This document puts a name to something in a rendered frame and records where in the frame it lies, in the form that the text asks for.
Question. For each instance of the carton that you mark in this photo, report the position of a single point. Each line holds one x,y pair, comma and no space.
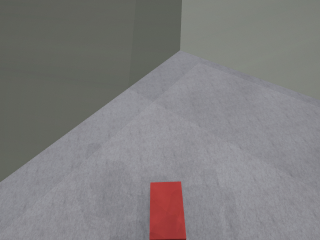
167,220

